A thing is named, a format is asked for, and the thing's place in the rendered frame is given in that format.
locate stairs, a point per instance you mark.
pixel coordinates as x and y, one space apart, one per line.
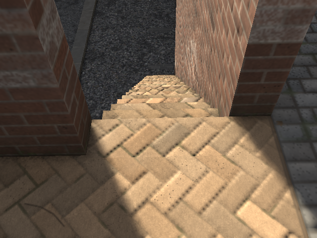
160 96

